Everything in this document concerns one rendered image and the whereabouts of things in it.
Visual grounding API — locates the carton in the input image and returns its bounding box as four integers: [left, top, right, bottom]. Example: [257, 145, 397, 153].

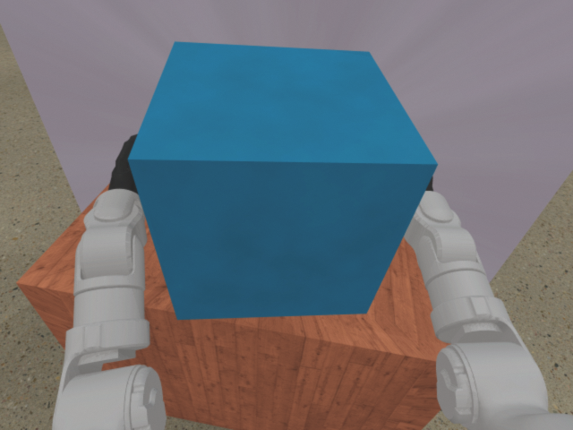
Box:
[128, 42, 438, 320]

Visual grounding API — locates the robot left upper arm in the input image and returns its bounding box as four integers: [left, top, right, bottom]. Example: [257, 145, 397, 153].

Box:
[55, 365, 167, 430]

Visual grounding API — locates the pedestal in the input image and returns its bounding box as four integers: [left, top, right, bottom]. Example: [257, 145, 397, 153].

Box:
[16, 185, 450, 430]

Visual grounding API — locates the robot left hand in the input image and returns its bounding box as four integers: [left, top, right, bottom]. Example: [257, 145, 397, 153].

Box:
[108, 134, 138, 194]

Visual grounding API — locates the robot right upper arm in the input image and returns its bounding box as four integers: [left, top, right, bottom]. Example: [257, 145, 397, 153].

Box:
[436, 341, 573, 430]

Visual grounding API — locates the left robot forearm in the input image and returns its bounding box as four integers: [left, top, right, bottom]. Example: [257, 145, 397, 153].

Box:
[52, 189, 150, 430]

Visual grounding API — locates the right robot forearm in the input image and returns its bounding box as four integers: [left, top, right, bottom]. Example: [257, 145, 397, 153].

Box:
[404, 191, 548, 409]

